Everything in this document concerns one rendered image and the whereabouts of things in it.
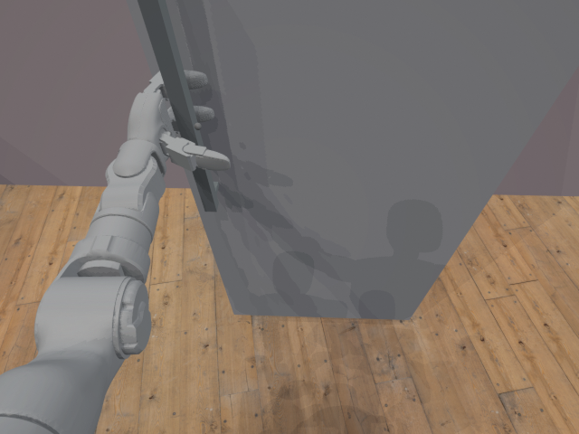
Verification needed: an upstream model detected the left robot upper arm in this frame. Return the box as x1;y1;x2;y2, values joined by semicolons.
0;276;152;434

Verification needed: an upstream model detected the fridge door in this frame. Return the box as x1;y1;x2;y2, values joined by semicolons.
126;0;579;320

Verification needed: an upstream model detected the left robot hand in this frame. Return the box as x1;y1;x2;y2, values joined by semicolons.
128;71;231;172

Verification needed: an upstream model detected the robot left forearm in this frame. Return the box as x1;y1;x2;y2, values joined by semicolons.
34;139;166;351

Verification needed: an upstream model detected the handle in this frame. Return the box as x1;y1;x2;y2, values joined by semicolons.
138;0;219;212

